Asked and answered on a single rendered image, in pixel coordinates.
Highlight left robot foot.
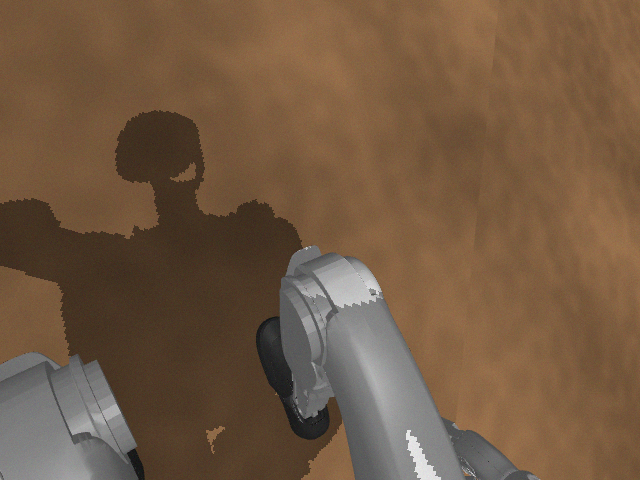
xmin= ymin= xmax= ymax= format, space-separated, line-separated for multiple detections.
xmin=127 ymin=448 xmax=145 ymax=480

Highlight right robot hand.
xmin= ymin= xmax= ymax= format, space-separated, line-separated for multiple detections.
xmin=441 ymin=417 xmax=519 ymax=480

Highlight right robot foot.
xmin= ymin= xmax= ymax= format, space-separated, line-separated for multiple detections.
xmin=256 ymin=317 xmax=329 ymax=440

